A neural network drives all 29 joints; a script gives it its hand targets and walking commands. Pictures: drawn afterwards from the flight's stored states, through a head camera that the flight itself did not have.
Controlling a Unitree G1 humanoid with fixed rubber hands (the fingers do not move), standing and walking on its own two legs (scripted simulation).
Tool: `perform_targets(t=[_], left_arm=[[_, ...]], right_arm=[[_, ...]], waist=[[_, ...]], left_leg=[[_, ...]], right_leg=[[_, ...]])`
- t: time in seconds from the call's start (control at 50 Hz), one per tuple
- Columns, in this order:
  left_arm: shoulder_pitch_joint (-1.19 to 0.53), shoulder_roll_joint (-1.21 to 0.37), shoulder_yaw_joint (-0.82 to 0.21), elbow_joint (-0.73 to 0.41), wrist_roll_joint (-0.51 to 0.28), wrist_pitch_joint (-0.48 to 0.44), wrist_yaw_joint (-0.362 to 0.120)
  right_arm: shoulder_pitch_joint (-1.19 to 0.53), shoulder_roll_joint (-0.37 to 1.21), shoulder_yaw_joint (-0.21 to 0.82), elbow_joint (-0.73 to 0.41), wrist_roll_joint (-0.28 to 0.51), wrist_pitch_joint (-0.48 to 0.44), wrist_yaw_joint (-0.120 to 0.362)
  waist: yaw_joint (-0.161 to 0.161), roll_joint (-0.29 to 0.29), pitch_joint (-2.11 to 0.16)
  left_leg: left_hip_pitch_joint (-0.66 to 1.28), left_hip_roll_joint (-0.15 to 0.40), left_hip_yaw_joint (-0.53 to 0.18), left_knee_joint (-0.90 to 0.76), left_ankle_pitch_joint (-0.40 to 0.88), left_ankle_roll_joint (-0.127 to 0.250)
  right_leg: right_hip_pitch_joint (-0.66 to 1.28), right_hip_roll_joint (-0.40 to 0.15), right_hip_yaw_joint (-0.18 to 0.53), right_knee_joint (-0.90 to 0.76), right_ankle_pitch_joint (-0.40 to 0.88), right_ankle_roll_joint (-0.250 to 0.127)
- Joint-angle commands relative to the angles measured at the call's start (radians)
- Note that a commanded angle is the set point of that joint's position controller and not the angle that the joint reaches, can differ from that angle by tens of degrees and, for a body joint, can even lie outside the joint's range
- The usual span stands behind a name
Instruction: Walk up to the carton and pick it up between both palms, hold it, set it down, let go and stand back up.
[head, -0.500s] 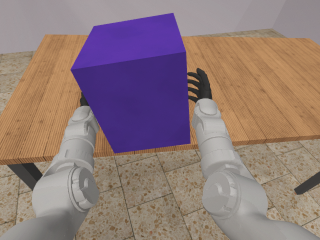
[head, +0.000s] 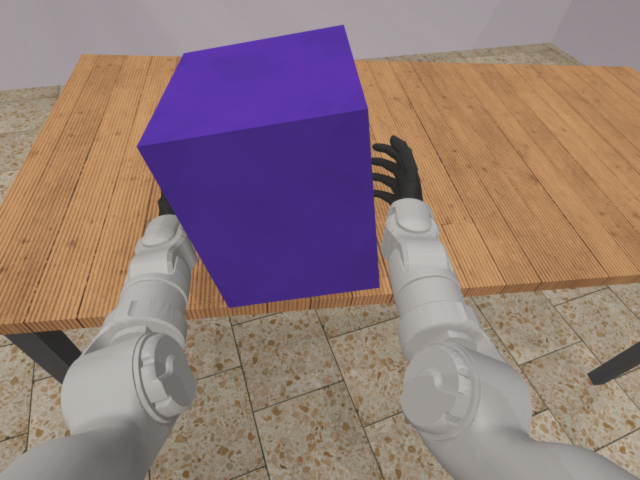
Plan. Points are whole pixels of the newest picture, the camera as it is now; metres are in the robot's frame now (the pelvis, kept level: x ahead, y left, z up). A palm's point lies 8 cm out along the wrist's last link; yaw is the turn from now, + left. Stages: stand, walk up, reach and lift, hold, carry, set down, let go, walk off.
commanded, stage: set down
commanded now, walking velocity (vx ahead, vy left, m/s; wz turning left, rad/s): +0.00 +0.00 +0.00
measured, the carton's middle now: (283, 172) +0.46 +0.06 +0.14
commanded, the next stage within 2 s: none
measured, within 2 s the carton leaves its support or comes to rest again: rests again in 0.82 s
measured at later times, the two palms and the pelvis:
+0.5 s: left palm (181, 219) +0.44 +0.19 +0.07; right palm (401, 212) +0.42 -0.10 +0.12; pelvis +0.00 +0.00 +0.00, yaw +0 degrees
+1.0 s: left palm (171, 192) +0.45 +0.20 +0.11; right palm (431, 204) +0.43 -0.13 +0.13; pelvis +0.00 +0.02 -0.01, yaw -1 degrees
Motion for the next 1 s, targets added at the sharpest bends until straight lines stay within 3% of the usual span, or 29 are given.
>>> perform_targets(t=[0.0, 0.02, 0.04, 0.08, 0.1, 0.18, 0.2, 0.22, 0.28, 0.32, 0.36, 0.4, 0.44, 0.48, 0.5, 0.52, 0.56, 0.58, 0.62, 0.66, 0.7, 0.74, 0.78, 0.82, 0.84, 0.86, 0.92, 0.94, 0.98], left_arm=[[-1.045, -0.329, -0.252, -0.144, 0.093, -0.093, -0.149], [-1.07, -0.339, -0.284, -0.172, 0.084, -0.09, -0.145], [-1.067, -0.329, -0.253, -0.157, 0.098, -0.091, -0.149], [-1.06, -0.336, -0.292, -0.171, 0.086, -0.083, -0.146], [-1.037, -0.33, -0.274, -0.17, 0.089, -0.079, -0.143], [-1.048, -0.361, -0.29, -0.181, 0.083, -0.093, -0.126], [-1.045, -0.364, -0.281, -0.164, 0.088, -0.092, -0.128], [-0.992, -0.339, -0.262, -0.14, 0.101, -0.085, -0.134], [-1.005, -0.392, -0.279, -0.128, 0.098, -0.101, -0.128], [-0.987, -0.353, -0.262, -0.103, 0.097, -0.11, -0.133], [-0.99, -0.36, -0.268, -0.079, 0.103, -0.12, -0.136], [-0.973, -0.353, -0.234, -0.065, 0.123, -0.113, -0.141], [-0.978, -0.357, -0.264, -0.067, 0.103, -0.119, -0.133], [-0.954, -0.347, -0.234, -0.065, 0.114, -0.118, -0.137], [-0.983, -0.323, -0.245, -0.08, 0.112, -0.121, -0.132], [-0.946, -0.289, -0.226, -0.045, 0.108, -0.121, -0.132], [-0.962, -0.2, -0.222, -0.06, 0.096, -0.124, -0.122], [-0.965, -0.097, -0.219, -0.037, 0.076, -0.13, -0.107], [-0.996, -0.173, -0.244, -0.076, 0.08, -0.135, -0.099], [-0.998, -0.077, -0.184, -0.028, 0.096, -0.12, -0.091], [-0.953, 0.221, -0.2, -0.03, 0.022, -0.143, -0.025], [-0.99, 0.283, -0.265, -0.118, -0.051, -0.158, 0.03], [-0.957, 0.379, -0.31, -0.133, -0.129, -0.163, 0.068], [-0.998, 0.35, -0.319, -0.047, -0.157, -0.146, 0.072], [-0.993, 0.408, -0.38, -0.036, -0.211, -0.142, 0.074], [-0.985, 0.364, -0.416, -0.053, -0.238, -0.143, 0.077], [-0.924, 0.4, -0.439, -0.043, -0.293, -0.129, 0.074], [-0.829, 0.429, -0.429, -0.08, -0.302, -0.114, 0.065], [-0.84, 0.394, -0.445, -0.101, -0.307, -0.103, 0.059]], right_arm=[[-0.676, 0.52, 0.242, -0.036, -0.025, -0.111, 0.133], [-0.664, 0.509, 0.246, -0.032, -0.013, -0.106, 0.135], [-0.666, 0.523, 0.254, -0.009, -0.016, -0.11, 0.135], [-0.633, 0.502, 0.215, 0.003, -0.031, -0.107, 0.127], [-0.642, 0.499, 0.24, 0.004, -0.015, -0.101, 0.134], [-0.609, 0.511, 0.224, 0.031, -0.04, -0.122, 0.137], [-0.622, 0.507, 0.237, 0.026, -0.033, -0.127, 0.134], [-0.588, 0.511, 0.225, 0.05, -0.035, -0.123, 0.135], [-0.581, 0.524, 0.219, 0.068, -0.047, -0.137, 0.136], [-0.617, 0.503, 0.251, 0.019, -0.041, -0.15, 0.132], [-0.578, 0.498, 0.236, 0.043, -0.059, -0.155, 0.13], [-0.6, 0.495, 0.249, 0.03, -0.05, -0.155, 0.136], [-0.575, 0.469, 0.208, 0.079, -0.058, -0.164, 0.137], [-0.582, 0.441, 0.222, 0.043, -0.058, -0.164, 0.133], [-0.576, 0.442, 0.194, 0.058, -0.065, -0.159, 0.123], [-0.562, 0.416, 0.211, 0.05, -0.041, -0.157, 0.124], [-0.552, 0.331, 0.197, 0.02, -0.028, -0.154, 0.114], [-0.547, 0.21, 0.193, 0.034, 0.006, -0.157, 0.102], [-0.559, 0.26, 0.18, 0.057, -0.011, -0.16, 0.108], [-0.56, 0.165, 0.145, 0.046, -0.002, -0.149, 0.091], [-0.532, -0.174, 0.109, 0.013, 0.076, -0.17, 0.048], [-0.565, -0.269, 0.124, -0.009, 0.158, -0.164, 0.009], [-0.606, -0.381, 0.228, -0.045, 0.276, -0.171, -0.02], [-0.693, -0.313, 0.3, -0.037, 0.34, -0.129, -0.034], [-0.667, -0.42, 0.313, -0.037, 0.386, -0.116, -0.031], [-0.669, -0.373, 0.329, -0.051, 0.414, -0.104, -0.042], [-0.645, -0.42, 0.398, -0.059, 0.5, -0.076, -0.061], [-0.573, -0.444, 0.503, -0.121, 0.572, -0.083, -0.059], [-0.587, -0.439, 0.487, -0.086, 0.587, -0.066, -0.057]], waist=[[0.061, 0.173, -0.761], [0.03, 0.193, -0.77], [0.076, 0.185, -0.759], [0.024, 0.209, -0.736], [0.051, 0.208, -0.723], [0.055, 0.258, -0.757], [0.04, 0.221, -0.742], [0.065, 0.241, -0.715], [0.049, 0.26, -0.773], [0.077, 0.206, -0.753], [0.057, 0.206, -0.779], [0.089, 0.22, -0.736], [0.059, 0.262, -0.728], [0.075, 0.201, -0.719], [0.053, 0.21, -0.734], [0.093, 0.227, -0.721], [0.057, 0.203, -0.729], [0.068, 0.219, -0.735], [0.057, 0.279, -0.76], [0.075, 0.248, -0.703], [0.049, 0.258, -0.772], [0.015, 0.317, -0.806], [0.043, 0.299, -0.891], [0.067, 0.205, -0.782], [0.011, 0.216, -0.801], [0.007, 0.234, -0.766], [0.003, 0.18, -0.756], [0.058, 0.191, -0.768], [0.042, 0.206, -0.734]], left_leg=[[0.254, 0.02, 0.121, 0.078, 0.437, 0.03], [0.318, 0.022, 0.113, 0.098, 0.469, 0.019], [0.324, 0.023, 0.115, 0.099, 0.467, 0.022], [0.345, 0.022, 0.121, 0.1, 0.496, 0.005], [0.356, 0.03, 0.114, 0.111, 0.509, 0.007], [0.523, 0.048, 0.093, 0.185, 0.706, -0.013], [0.506, 0.048, 0.097, 0.193, 0.698, -0.011], [0.476, 0.043, 0.108, 0.176, 0.676, -0.004], [0.481, 0.052, 0.095, 0.193, 0.73, -0.009], [0.435, 0.044, 0.111, 0.19, 0.701, -0.001], [0.367, 0.037, 0.108, 0.165, 0.629, 0.006], [0.403, 0.04, 0.102, 0.173, 0.654, 0.007], [0.483, 0.05, 0.093, 0.192, 0.704, -0.002], [0.447, 0.045, 0.107, 0.192, 0.7, -0.005], [0.411, 0.039, 0.11, 0.185, 0.656, -0.001], [0.371, 0.03, 0.123, 0.168, 0.607, 0.008], [0.379, 0.033, 0.116, 0.179, 0.63, 0.008], [0.386, 0.03, 0.128, 0.189, 0.613, 0.009], [0.481, 0.048, 0.089, 0.222, 0.715, -0.008], [0.513, 0.046, 0.115, 0.215, 0.704, -0.005], [0.47, 0.047, 0.123, 0.219, 0.673, -0.023], [0.462, 0.046, 0.088, 0.227, 0.685, -0.041], [0.505, 0.047, 0.078, 0.306, 0.838, -0.046], [0.325, 0.022, 0.106, 0.255, 0.608, -0.023], [0.274, 0.019, 0.084, 0.252, 0.564, -0.022], [0.241, 0.018, 0.066, 0.233, 0.51, -0.015], [0.233, 0.023, 0.062, 0.241, 0.552, -0.002], [0.266, 0.019, 0.068, 0.257, 0.636, -0.003], [0.275, 0.025, 0.051, 0.239, 0.59, 0.003]], right_leg=[[0.2, -0.045, -0.017, 0.039, 0.798, 0.144], [0.132, -0.044, -0.037, 0.029, 0.779, 0.135], [0.12, -0.044, -0.027, 0.019, 0.739, 0.133], [0.136, -0.029, -0.039, 0.0, 0.712, 0.126], [0.098, -0.032, -0.039, 0.011, 0.701, 0.126], [-0.143, -0.019, -0.05, -0.022, 0.607, 0.108], [-0.131, -0.013, -0.059, -0.027, 0.626, 0.106], [-0.119, -0.022, -0.041, -0.021, 0.647, 0.113], [-0.147, -0.019, -0.052, -0.006, 0.648, 0.105], [-0.071, -0.021, -0.048, -0.001, 0.668, 0.113], [-0.008, -0.029, -0.043, 0.018, 0.717, 0.129], [-0.074, -0.025, -0.048, 0.013, 0.667, 0.129], [-0.164, -0.01, -0.061, -0.009, 0.587, 0.113], [-0.127, -0.013, -0.062, -0.003, 0.622, 0.115], [-0.063, -0.015, -0.047, -0.008, 0.639, 0.114], [-0.052, -0.022, -0.043, 0.016, 0.645, 0.116], [-0.027, -0.026, -0.046, 0.023, 0.672, 0.133], [-0.046, -0.021, -0.056, 0.025, 0.64, 0.128], [-0.166, -0.009, -0.058, 0.013, 0.596, 0.107], [-0.208, -0.007, -0.056, -0.037, 0.496, 0.09], [-0.132, 0.007, -0.058, -0.013, 0.518, 0.09], [-0.142, 0.009, -0.057, -0.01, 0.493, 0.082], [-0.225, 0.027, -0.053, 0.006, 0.581, 0.069], [-0.102, 0.017, -0.021, -0.017, 0.511, 0.062], [-0.042, 0.025, -0.021, 0.032, 0.589, 0.07], [-0.037, 0.012, -0.017, 0.033, 0.55, 0.079], [-0.068, 0.014, -0.017, 0.04, 0.581, 0.071], [-0.049, 0.015, -0.007, 0.045, 0.641, 0.07], [-0.086, 0.009, -0.012, 0.034, 0.562, 0.067]])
